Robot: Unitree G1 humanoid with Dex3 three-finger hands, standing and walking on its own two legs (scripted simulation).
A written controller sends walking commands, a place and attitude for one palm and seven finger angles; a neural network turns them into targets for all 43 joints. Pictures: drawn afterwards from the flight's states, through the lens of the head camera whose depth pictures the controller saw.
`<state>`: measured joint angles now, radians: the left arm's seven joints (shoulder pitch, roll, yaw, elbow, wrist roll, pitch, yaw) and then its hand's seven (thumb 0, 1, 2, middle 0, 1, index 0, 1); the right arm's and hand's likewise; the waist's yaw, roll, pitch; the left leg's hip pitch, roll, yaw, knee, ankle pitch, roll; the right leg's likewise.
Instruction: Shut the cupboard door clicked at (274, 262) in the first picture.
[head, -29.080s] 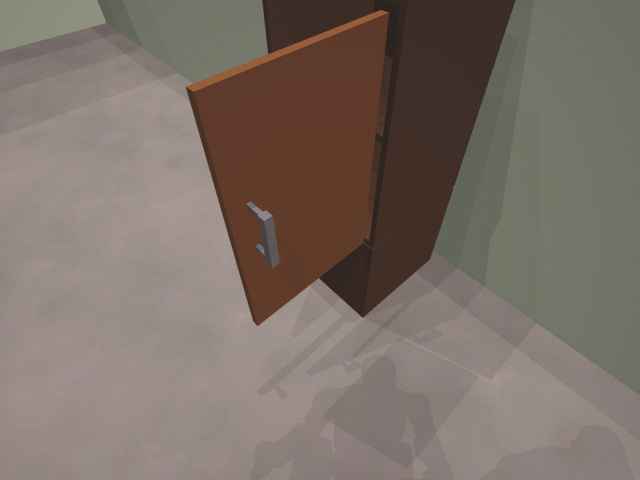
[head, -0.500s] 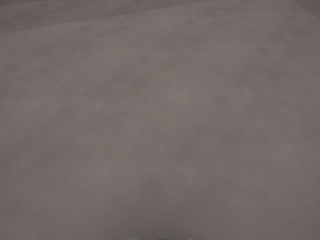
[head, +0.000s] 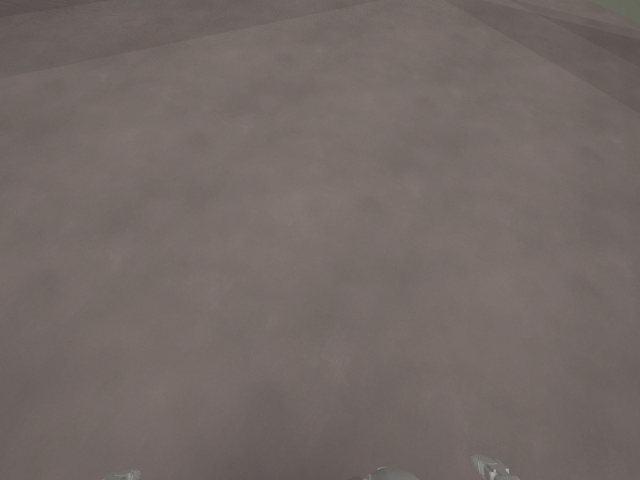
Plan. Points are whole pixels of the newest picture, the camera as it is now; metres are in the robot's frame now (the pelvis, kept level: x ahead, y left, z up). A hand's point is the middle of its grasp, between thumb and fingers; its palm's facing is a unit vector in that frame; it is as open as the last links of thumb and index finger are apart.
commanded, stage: turn to face it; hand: left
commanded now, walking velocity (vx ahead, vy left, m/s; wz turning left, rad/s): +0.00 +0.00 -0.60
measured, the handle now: out of the picture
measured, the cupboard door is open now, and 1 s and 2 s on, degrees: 58 58 58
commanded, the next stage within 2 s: none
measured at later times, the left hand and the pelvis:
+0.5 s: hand (210, 448) +0.17 +0.17 -0.18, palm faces -0.25 -0.95 -0.20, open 7.4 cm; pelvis +0.04 +0.00 -0.01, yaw -17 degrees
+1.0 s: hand (273, 400) +0.24 +0.09 -0.15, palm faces -0.53 -0.80 -0.28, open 7.4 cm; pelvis +0.05 -0.03 +0.00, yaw -35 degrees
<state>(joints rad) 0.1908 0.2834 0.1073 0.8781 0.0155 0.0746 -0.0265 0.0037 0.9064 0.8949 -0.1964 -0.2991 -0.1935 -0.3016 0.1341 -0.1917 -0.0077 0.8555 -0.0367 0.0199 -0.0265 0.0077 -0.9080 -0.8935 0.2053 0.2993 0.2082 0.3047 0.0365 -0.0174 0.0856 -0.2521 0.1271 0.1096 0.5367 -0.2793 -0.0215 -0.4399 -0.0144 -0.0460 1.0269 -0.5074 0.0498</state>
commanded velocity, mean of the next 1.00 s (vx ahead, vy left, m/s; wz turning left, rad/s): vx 0.00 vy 0.00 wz -0.60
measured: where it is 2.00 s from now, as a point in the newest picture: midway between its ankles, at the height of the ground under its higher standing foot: outside the picture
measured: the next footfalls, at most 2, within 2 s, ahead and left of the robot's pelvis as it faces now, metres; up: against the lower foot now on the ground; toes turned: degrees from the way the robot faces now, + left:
right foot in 0.16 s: +0.03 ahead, -0.14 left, +0.00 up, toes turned -11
left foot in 0.48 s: +0.13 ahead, +0.11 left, +0.00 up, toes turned -14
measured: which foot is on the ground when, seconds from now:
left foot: down 0.00-0.14, up 0.16-0.46, down 0.48-0.82, up 0.84-1.00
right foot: up 0.00-0.14, down 0.16-0.48, up 0.50-0.80, down 0.82-1.00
